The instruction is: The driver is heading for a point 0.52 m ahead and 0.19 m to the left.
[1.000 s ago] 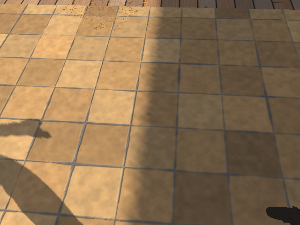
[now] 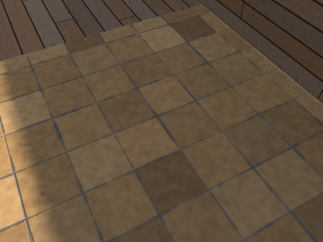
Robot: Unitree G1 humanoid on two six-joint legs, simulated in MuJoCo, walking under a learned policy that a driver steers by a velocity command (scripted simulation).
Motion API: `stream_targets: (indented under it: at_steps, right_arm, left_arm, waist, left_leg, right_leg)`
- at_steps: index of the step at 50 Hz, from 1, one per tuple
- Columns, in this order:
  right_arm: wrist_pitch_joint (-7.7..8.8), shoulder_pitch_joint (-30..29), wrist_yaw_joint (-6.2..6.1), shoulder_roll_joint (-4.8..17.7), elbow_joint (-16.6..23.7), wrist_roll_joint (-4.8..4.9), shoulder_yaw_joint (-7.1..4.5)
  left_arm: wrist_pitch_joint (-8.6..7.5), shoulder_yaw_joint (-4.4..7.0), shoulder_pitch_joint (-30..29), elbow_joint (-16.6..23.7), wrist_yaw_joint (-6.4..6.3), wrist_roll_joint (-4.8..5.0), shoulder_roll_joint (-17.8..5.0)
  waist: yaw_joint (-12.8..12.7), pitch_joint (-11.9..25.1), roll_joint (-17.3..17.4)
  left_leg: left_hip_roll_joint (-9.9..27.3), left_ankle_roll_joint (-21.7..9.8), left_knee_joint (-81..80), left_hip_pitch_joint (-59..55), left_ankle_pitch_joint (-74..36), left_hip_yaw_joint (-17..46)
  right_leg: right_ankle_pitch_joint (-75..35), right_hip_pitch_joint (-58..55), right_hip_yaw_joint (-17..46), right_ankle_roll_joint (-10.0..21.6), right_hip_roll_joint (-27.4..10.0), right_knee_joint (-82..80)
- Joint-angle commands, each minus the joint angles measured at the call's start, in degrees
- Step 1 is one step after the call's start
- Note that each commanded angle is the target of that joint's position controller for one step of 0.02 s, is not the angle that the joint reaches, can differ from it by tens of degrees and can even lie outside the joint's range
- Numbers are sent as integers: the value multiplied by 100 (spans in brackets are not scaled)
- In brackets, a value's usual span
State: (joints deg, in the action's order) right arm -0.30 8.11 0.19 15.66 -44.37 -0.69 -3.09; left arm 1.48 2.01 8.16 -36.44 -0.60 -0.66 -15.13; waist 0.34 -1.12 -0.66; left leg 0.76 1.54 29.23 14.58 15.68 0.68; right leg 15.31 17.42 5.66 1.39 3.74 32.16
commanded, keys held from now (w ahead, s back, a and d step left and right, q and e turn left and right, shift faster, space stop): no key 0.14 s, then w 0.22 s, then w+q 0.60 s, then no key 0.04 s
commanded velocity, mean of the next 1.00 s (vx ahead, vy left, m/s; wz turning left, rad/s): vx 0.31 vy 0.00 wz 0.21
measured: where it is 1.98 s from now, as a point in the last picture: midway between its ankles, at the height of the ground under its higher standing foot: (137, 227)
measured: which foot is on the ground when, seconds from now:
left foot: down 0.00-0.38, up 0.40-0.84, down 0.86-1.00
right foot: down 0.00-0.86, up 0.88-1.00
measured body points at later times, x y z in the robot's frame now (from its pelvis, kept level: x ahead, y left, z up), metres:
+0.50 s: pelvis +0.08 -0.01 +0.01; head +0.09 -0.03 +0.46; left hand +0.11 +0.27 -0.10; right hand +0.19 -0.28 -0.12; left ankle +0.03 +0.13 -0.66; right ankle +0.03 -0.10 -0.73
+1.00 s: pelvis +0.33 +0.07 +0.00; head +0.36 +0.08 +0.45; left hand +0.36 +0.36 -0.11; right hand +0.55 -0.15 -0.10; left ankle +0.37 +0.14 -0.73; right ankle +0.29 -0.10 -0.63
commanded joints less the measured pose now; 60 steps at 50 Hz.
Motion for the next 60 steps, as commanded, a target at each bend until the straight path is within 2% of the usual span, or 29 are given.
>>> stream_targets:
  at_steps: [1, 3, 7, 9, 12, 14, 16, 18, 19, 20, 21, 22, 24, 27, 32, 37, 40, 42, 43, 44, 45, 46, 47, 48, 49, 52, 54, 57, 60]
  right_arm:
    - [124, -376, 3, 680, 393, -53, -105]
    - [181, -421, 19, 594, 381, -55, -64]
    - [261, -145, -24, 571, 265, -15, -16]
    - [215, -17, -59, 547, 207, -6, 9]
    - [156, 371, -139, 934, 116, 111, -101]
    - [185, 476, -169, 1052, 72, 152, -150]
    - [204, 260, -143, 1003, 114, 194, -143]
    - [187, -136, -84, 824, 217, 243, -99]
    - [218, -215, -56, 556, 257, 216, -15]
    - [296, -369, -32, 150, 448, 210, 103]
    - [396, -509, -52, 475, 597, 291, 25]
    - [456, -310, -34, 687, 488, 383, -73]
    - [496, -71, 35, 571, 295, 375, -78]
    - [426, -103, 155, 422, 208, 298, -95]
    - [358, -697, 230, 132, 559, 228, 19]
    - [403, -1345, 393, 129, 981, 238, 62]
    - [381, -922, 446, 450, 1043, 240, -100]
    - [320, 661, 360, 979, 695, 263, -392]
    - [225, 1507, 210, 1351, 529, 234, -525]
    - [268, 1207, 171, 1758, 709, 243, -557]
    - [285, 1339, 152, 1275, 716, 172, -432]
    - [339, 1133, 142, 1004, 666, 132, -362]
    - [397, 733, 159, 892, 703, 152, -317]
    - [438, 386, 155, 719, 772, 136, -271]
    - [450, 126, 134, 656, 886, 55, -238]
    - [504, 126, 101, 704, 754, 59, -235]
    - [482, 225, 45, 813, 614, 62, -249]
    - [355, 477, -33, 788, 449, 136, -226]
    - [254, 714, -82, 799, 282, 130, -193]
  left_arm:
    - [-138, 152, 428, 201, -12, -134, -579]
    - [-81, 214, 43, 172, -46, -82, -699]
    - [-29, 206, 94, 90, -43, -44, -566]
    - [-42, 184, 234, -50, -54, -27, -442]
    - [-184, 223, 233, -25, -42, 74, -426]
    - [-352, 228, 119, 13, -9, 149, -396]
    - [-473, 244, 362, -78, 54, 174, -359]
    - [-543, 304, 1063, -437, 104, 146, -378]
    - [-562, 380, 1486, -565, 89, 114, -571]
    - [-604, 507, 2029, -631, 58, 77, -1037]
    - [-670, 556, 2305, -611, 106, 38, -1258]
    - [-736, 445, 2127, -586, 77, 17, -892]
    - [-791, 386, 1757, -507, 41, 40, -698]
    - [-765, 288, 1609, -539, 23, -6, -426]
    - [-730, 318, 1563, -642, -58, -2, -625]
    - [-667, 353, 1823, -894, -83, 101, -808]
    - [-550, 418, 1651, -869, -151, 116, -1054]
    - [-468, 433, 1433, -779, -206, 123, -1162]
    - [-523, 359, 1466, -637, -215, 47, -1016]
    - [-691, 82, 2007, -364, -84, 0, -179]
    - [-945, 196, 1379, -258, 24, 179, -769]
    - [-1024, 222, 843, -55, 51, 377, -901]
    - [-1062, 194, 703, -5, 9, 291, -821]
    - [-1029, 235, 707, -64, -43, 113, -845]
    - [-941, 264, 866, -112, -46, 61, -865]
    - [-734, 234, 1054, -151, -75, -49, -712]
    - [-684, 160, 754, -51, -110, -91, -511]
    - [-698, 78, 175, 30, -55, -44, -359]
    - [-725, 96, -212, 116, 42, 27, -470]
  waist:
    - [-367, 597, 1025]
    - [-177, 390, 787]
    - [-65, 243, 484]
    - [-3, 279, 434]
    - [124, -277, 850]
    - [159, -601, 955]
    - [-27, -566, 960]
    - [-403, -352, 808]
    - [-560, -200, 390]
    - [-670, -38, -1039]
    - [-811, -97, -1576]
    - [-632, -250, -895]
    - [-391, -245, -391]
    - [-336, -226, -445]
    - [-434, -466, -326]
    - [-539, -711, -317]
    - [-84, -124, -671]
    - [803, 777, -618]
    - [1079, 1304, 84]
    - [323, 2107, 1543]
    - [777, 2405, 826]
    - [697, 1458, 592]
    - [332, 750, -45]
    - [93, 534, -106]
    - [-128, 324, 41]
    - [-294, 250, 107]
    - [-220, 268, 228]
    - [104, 491, 366]
    - [301, 541, 474]
  left_leg:
    - [1140, -904, -813, -199, -1446, 1135]
    - [709, -556, -817, -49, -543, 782]
    - [489, -372, -663, -77, -412, 519]
    - [399, -440, -767, -137, 836, 502]
    - [1171, -1073, -1485, -176, 2931, 1695]
    - [1747, -1444, -1804, -60, 3000, 2443]
    - [1629, -1361, -1758, 101, 2486, 2114]
    - [1017, -1019, -1266, 839, 1777, 1214]
    - [674, -792, -465, 1271, 1244, 814]
    - [-115, -365, 1371, 2231, 876, -87]
    - [-312, -329, 2697, 3065, 1675, 214]
    - [-106, -450, 3477, 3468, 1561, 786]
    - [134, -641, 3570, 3677, 504, 961]
    - [250, -470, 3246, 3324, -412, 724]
    - [256, -122, 1829, 2910, -1538, 171]
    - [121, -406, 696, 2434, -1671, -378]
    - [-348, -817, 661, 1649, -974, -765]
    - [-666, -1203, 374, -557, -1084, -687]
    - [116, -1494, 263, -2355, -779, 667]
    - [1762, -2788, -531, -4075, 373, 4314]
    - [1779, -2656, -1286, -3990, 1113, 4836]
    - [1577, -2320, -1380, -3225, 909, 3902]
    - [1303, -2119, -1458, -2104, 178, 3210]
    - [1052, -1976, -1485, -1374, -486, 2680]
    - [914, -1951, -1570, -746, -1406, 2283]
    - [766, -1947, -1501, 192, -3989, 1351]
    - [499, -1760, -1388, 417, -4625, 841]
    - [216, -1373, -1200, 255, -4133, 520]
    - [489, -1295, -1002, -274, -3453, 856]
  right_leg:
    - [107, -395, 194, -109, -356, -376]
    - [-361, -507, 201, -88, -355, -372]
    - [-770, -489, 344, 17, -417, -509]
    - [243, -359, 135, 29, -233, -430]
    - [1185, 688, -454, 37, -37, 484]
    - [923, 961, -523, 59, -342, 876]
    - [991, 543, -579, 193, -441, 498]
    - [205, -1006, -760, 280, -229, -394]
    - [245, -1651, -191, 356, -546, -696]
    - [1387, -2339, 1690, 822, -1572, -1609]
    - [1406, -2518, 3324, 1473, -2505, -2179]
    - [1258, -2549, 3062, 1506, -2571, -2033]
    - [796, -2630, 1901, 1055, -2211, -2094]
    - [-1170, -2344, 474, 691, -1782, -2229]
    - [-1827, -1679, -766, 643, -1542, -2540]
    - [-2677, -1923, -1310, 597, -1780, -2414]
    - [-5844, -2483, -1572, 409, -1896, -1216]
    - [-6267, -1786, -1717, 189, -1718, 887]
    - [-3770, -252, -1636, -19, -1403, 2685]
    - [1590, 2071, -907, -389, -73, 5061]
    - [1469, 2640, 298, -219, -237, 5420]
    - [995, 2904, 194, -93, -515, 5131]
    - [589, 2696, 120, -68, -770, 4500]
    - [390, 2309, 95, -105, -966, 3992]
    - [282, 1919, 60, -174, -1065, 3875]
    - [133, 1413, -237, -480, -1048, 3209]
    - [-482, 1326, -410, -570, -925, 2399]
    - [-1840, 937, -499, -518, -692, 1032]
    - [-2244, 894, -357, -424, -589, 317]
